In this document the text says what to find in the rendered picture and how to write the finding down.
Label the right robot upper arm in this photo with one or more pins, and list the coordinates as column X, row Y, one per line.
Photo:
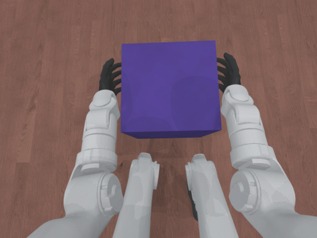
column 267, row 201

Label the robot left hand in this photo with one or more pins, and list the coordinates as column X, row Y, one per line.
column 106, row 82

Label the left robot thigh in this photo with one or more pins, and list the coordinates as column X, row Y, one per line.
column 135, row 216

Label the left robot upper arm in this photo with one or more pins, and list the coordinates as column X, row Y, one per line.
column 90, row 202

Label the robot left forearm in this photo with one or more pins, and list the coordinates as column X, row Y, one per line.
column 99, row 137

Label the robot right forearm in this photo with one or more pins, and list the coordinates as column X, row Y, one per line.
column 246, row 132

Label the robot right foot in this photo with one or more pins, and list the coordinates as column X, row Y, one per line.
column 193, row 204

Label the carton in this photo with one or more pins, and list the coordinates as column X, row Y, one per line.
column 169, row 90

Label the robot right hand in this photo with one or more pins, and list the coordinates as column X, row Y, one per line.
column 231, row 72

